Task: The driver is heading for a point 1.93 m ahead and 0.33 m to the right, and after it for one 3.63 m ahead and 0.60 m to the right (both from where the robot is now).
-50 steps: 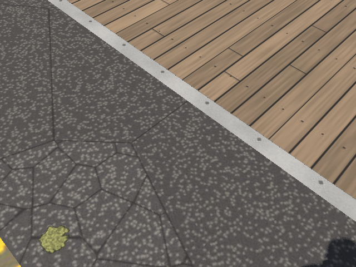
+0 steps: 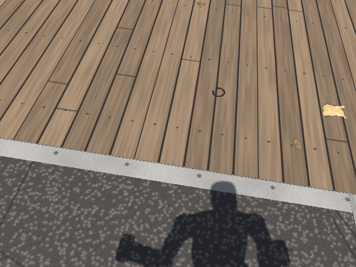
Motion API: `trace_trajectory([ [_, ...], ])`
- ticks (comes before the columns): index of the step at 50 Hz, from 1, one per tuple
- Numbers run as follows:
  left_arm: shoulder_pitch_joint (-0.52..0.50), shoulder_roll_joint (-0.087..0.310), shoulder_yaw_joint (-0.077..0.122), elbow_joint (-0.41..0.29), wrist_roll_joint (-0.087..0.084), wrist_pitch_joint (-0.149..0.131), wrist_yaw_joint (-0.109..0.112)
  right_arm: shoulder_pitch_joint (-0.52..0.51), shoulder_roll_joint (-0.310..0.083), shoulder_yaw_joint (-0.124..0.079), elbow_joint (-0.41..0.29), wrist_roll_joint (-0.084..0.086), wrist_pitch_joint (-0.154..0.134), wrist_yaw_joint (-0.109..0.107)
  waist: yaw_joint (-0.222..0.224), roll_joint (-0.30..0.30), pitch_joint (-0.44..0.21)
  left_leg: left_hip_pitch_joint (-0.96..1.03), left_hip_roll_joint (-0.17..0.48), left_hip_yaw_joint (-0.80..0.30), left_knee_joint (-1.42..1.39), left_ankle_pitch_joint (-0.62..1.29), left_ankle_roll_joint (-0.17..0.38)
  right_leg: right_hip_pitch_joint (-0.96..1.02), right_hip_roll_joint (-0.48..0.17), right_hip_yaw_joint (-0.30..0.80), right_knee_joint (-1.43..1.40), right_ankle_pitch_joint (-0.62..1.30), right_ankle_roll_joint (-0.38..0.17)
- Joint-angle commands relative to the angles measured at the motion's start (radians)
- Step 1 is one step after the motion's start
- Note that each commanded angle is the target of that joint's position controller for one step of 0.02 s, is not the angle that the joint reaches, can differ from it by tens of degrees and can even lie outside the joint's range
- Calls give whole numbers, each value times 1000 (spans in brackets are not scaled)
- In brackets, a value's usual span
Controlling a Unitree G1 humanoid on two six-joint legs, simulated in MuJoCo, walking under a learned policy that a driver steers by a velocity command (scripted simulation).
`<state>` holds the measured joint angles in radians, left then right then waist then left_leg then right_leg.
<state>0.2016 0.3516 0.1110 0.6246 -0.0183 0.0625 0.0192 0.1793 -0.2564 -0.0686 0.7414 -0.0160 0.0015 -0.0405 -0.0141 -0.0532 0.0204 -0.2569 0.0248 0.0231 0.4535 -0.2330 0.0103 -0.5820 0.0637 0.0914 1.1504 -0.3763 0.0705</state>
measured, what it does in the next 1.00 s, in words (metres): steps on the spot, turning right: right foot, then left foot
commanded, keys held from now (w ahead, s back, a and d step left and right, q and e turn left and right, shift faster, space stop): e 0.62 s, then no key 0.38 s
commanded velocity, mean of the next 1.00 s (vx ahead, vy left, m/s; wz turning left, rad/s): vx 0.00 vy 0.00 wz -0.48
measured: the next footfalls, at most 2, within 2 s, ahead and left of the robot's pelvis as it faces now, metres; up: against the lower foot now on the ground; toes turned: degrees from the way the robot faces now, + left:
right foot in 0.24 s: +0.02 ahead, -0.15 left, +0.00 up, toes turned -11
left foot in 0.70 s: +0.09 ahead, +0.06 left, +0.00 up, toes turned -29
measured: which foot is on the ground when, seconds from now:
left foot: down 0.00-0.24, up 0.26-0.68, down 0.70-1.00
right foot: up 0.00-0.22, down 0.24-0.72, up 0.74-1.00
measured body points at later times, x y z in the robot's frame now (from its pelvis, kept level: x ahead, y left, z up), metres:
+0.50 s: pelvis -0.01 -0.05 +0.00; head +0.02 -0.09 +0.45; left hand +0.23 +0.18 -0.07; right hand +0.06 -0.37 -0.11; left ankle +0.04 +0.10 -0.67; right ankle -0.02 -0.14 -0.74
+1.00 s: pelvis -0.01 -0.02 +0.00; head +0.02 -0.03 +0.44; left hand +0.25 +0.15 -0.11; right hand +0.00 -0.32 -0.10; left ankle +0.06 +0.08 -0.74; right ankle -0.09 -0.15 -0.73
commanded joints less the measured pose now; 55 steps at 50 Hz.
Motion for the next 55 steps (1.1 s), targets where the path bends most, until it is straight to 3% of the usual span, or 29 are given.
trace_trajectory([
  [1, -77, 33, 1, -107, -7, -11, -4, -12, -159, -35, -72, -2, -1, -14, -29, 217, -50, 200, 227, -154, -136, 309, 198, -116, -54, -41, -67, 18, 36],
  [5, -94, 14, -14, -132, 1, -12, -22, -15, -216, -56, -75, 8, 7, -3, -42, 243, -86, 190, 269, -97, -118, 373, 208, 41, -92, -101, -273, -34, 22],
  [8, -72, 36, -5, -132, -4, -4, -31, -22, -231, -63, -72, 23, 5, 11, -33, 256, -91, 170, 289, -73, -91, 392, 197, 141, -79, -146, -408, -14, -11],
  [11, 15, 36, 8, -104, -3, 0, -37, -38, -216, -60, -61, 51, 0, 17, 25, 224, -101, 117, 267, -9, 30, 340, 120, 326, -42, -178, -695, 174, -86],
  [12, 56, 76, 24, -94, -1, -2, -27, 19, -176, -51, -39, 41, -4, 21, 30, 122, -123, 9, 221, 60, 158, 220, 46, 482, -65, -102, -770, 335, -124],
  [13, 93, 204, 52, -112, 4, -8, -10, 9, -100, -24, -78, -18, -7, 28, 14, -202, -144, -297, 98, 146, 486, -275, -58, 682, -338, 262, -755, 771, -230],
  [14, 83, 219, 44, -128, 40, -32, -20, -81, -124, -28, -120, -15, -12, 19, 61, -243, -174, -437, -6, 1, 687, -469, -90, 602, -475, 438, -768, 843, -430],
  [15, 74, 172, 31, -121, 45, -53, -27, -120, -170, -41, -120, 7, -9, 14, 83, -131, -164, -442, 15, -68, 776, -419, -85, 575, -423, 362, -787, 760, -423],
  [16, 29, 145, 21, -109, 34, -64, -23, -116, -175, -45, -114, 17, -6, 10, 49, -102, -124, -447, 27, -83, 771, -330, -73, 541, -360, 282, -784, 683, -364],
  [17, -15, 121, 15, -112, 16, -62, -17, -98, -172, -48, -94, 10, -2, 2, 29, -57, -111, -443, 35, -91, 736, -258, -73, 521, -310, 241, -782, 614, -316],
  [18, -49, 111, 7, -115, 4, -57, -11, -85, -178, -51, -92, 3, 1, -2, 11, -69, -102, -418, 31, -92, 716, -205, -80, 485, -288, 221, -784, 617, -300],
  [20, -59, 107, 1, -117, 13, -51, 0, -56, -160, -48, -82, 6, -1, 4, -5, -79, -127, -357, 1, -81, 703, -140, -92, 453, -259, 205, -789, 624, -301],
  [25, -39, 128, 9, -108, 11, -43, 13, -95, -125, -31, -94, 12, -4, 10, 22, -88, -122, -302, -29, -98, 445, -109, -102, 448, -239, 264, -784, 448, -300],
  [31, -58, 139, 13, -112, 8, -30, 0, -96, -138, -34, -106, 24, -23, 31, 33, -116, -107, -168, -67, -111, 242, -148, -75, 392, -224, 400, -759, 380, -296],
  [34, -93, 113, 1, -112, -3, -23, 3, -23, -129, -35, -88, 21, -35, 45, -10, -110, -132, -14, -57, -81, -3, 12, -43, 382, -188, 394, -690, 418, -247],
  [35, -65, 87, -8, -104, -1, -23, 6, -11, -147, -39, -87, 9, -38, 45, -7, -74, -138, 80, 0, -116, -75, 127, -16, 330, -152, 367, -654, 319, -199],
  [36, -12, 31, -25, -99, 19, -27, 6, -10, -203, -45, -106, -11, -35, 40, 28, 116, -161, 176, 191, -302, -121, 270, 54, 233, -53, 248, -479, 59, -134],
  [37, -18, 58, -14, -122, 8, -35, 9, -31, -240, -49, -92, -35, -30, 41, 56, 346, -90, 115, 337, -509, -151, 388, 238, 83, 71, 94, -341, -248, -78],
  [38, -14, 137, 9, -100, 20, -41, 15, -54, -193, -39, -115, -25, -35, 39, 27, 270, -81, 75, 371, -529, -164, 342, 305, 74, 20, 105, -133, -276, -34],
  [39, -16, 160, 23, -80, 10, -40, 13, -76, -174, -33, -118, -13, -35, 34, 31, 213, -63, 64, 318, -451, -153, 297, 274, 61, 18, 103, -38, -219, -21],
  [41, 5, 104, 14, -47, 13, -23, 17, -112, -144, -20, -119, 14, -33, 28, 40, 176, -41, 76, 234, -339, -131, 256, 211, 45, 11, 108, 5, -125, 12],
  [44, -13, 16, -17, -44, 9, -22, 10, -97, -112, -5, -105, 8, -21, 24, 29, 201, -58, 100, 163, -221, -113, 322, 192, 123, -18, 32, -176, -77, 33],
  [46, -53, -22, -37, -52, 13, -27, 4, -76, -128, -9, -96, 8, -10, 24, -1, 239, -78, 117, 151, -199, -95, 343, 190, 214, -54, -30, -372, -92, 34],
  [48, -50, -1, -32, -42, 4, -30, 0, -35, -158, -16, -83, 14, 0, 26, -18, 251, -89, 133, 167, -225, -72, 354, 201, 280, -48, -63, -528, -44, 27],
  [50, 7, 3, -30, -7, 9, -33, -2, -26, -145, -6, -73, 30, 0, 29, 17, 222, -80, 95, 152, -217, -45, 347, 165, 410, -39, -80, -800, 186, -7],
  [51, 9, 31, -29, -10, 20, -35, 0, 12, -132, 0, -61, 27, -12, 33, 8, 186, -90, 44, 142, -215, -43, 300, 113, 500, -77, -21, -828, 290, -36],
  [52, 25, 88, -21, -20, 29, -34, 9, 21, -111, 10, -65, 2, -28, 41, -10, 72, -124, -17, 96, -157, 21, 213, 50, 584, -183, 84, -780, 518, -73],
  [53, -11, 90, -22, 6, 37, -34, 5, 51, -66, 21, -63, -7, -38, 45, -67, -109, -126, 27, 23, -70, -13, 27, -6, 473, -201, 93, -729, 407, -136],
  [55, -33, 1, -42, -6, 44, -46, -9, -42, -113, 13, -57, -11, -37, 44, -6, -41, -70, 60, 10, -54, 13, 44, -49, 390, -155, 80, -759, 202, -132],
])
